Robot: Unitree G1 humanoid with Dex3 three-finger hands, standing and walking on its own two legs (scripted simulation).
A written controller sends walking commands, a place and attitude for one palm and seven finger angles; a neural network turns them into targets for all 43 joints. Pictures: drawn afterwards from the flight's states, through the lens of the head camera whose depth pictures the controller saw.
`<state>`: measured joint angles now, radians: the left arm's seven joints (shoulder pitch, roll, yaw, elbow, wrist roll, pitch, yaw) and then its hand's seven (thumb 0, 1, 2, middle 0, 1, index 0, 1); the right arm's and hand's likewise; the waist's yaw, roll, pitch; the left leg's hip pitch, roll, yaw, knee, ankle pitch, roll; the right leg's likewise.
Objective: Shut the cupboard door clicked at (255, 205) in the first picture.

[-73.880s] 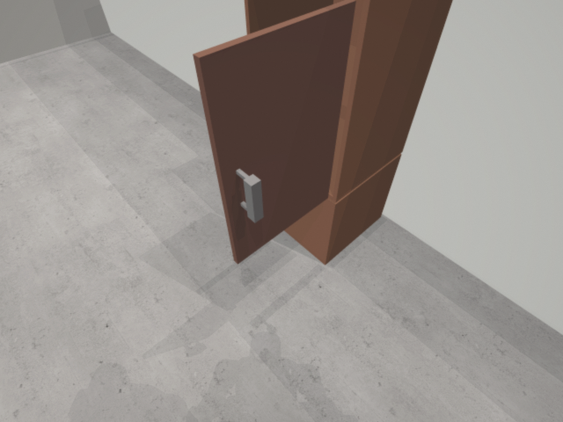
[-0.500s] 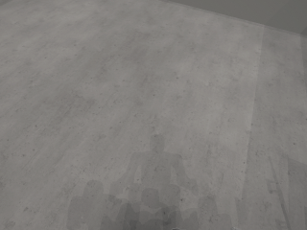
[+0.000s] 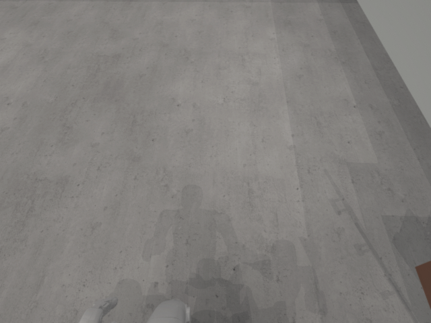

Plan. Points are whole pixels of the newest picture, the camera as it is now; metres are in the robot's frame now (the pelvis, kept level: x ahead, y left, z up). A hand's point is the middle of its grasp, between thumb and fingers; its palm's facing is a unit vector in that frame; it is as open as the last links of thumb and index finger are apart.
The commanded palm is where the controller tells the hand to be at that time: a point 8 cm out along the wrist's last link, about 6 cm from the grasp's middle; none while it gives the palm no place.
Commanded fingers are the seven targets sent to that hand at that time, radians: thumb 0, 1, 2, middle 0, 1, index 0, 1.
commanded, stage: turn to face it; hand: left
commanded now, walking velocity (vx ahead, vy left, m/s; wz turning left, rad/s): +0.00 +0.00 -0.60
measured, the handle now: out of the picture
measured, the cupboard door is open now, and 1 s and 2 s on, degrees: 19 19 19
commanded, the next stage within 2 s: take the last steps up to it in 1.90 s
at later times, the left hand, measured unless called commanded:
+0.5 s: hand (137, 286) +0.20 +0.19 -0.15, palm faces -0.30 -0.92 -0.23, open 7.4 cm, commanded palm none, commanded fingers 0.00 0.90 0.90 -0.20 -0.30 -0.20 -0.30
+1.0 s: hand (165, 268) +0.25 +0.14 -0.17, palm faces -0.55 -0.82 -0.19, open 7.4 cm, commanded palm none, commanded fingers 0.00 0.90 0.90 -0.20 -0.30 -0.20 -0.30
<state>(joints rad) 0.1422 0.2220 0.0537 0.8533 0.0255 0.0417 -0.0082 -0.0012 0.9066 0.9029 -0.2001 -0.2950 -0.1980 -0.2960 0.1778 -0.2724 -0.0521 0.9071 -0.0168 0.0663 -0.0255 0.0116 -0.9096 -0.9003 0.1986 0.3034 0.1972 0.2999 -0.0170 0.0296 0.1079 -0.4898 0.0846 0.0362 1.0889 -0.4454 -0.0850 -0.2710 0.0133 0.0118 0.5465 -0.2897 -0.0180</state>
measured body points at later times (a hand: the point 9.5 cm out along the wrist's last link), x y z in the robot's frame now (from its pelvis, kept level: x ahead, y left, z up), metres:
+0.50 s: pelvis +0.03 +0.02 +0.00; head +0.08 +0.01 +0.45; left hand +0.22 +0.24 -0.13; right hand +0.00 -0.24 -0.14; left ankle +0.05 +0.15 -0.73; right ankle -0.02 -0.10 -0.70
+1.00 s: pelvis +0.06 +0.01 +0.00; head +0.12 +0.01 +0.45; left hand +0.28 +0.18 -0.16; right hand -0.01 -0.25 -0.12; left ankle +0.12 +0.11 -0.73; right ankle -0.04 -0.08 -0.67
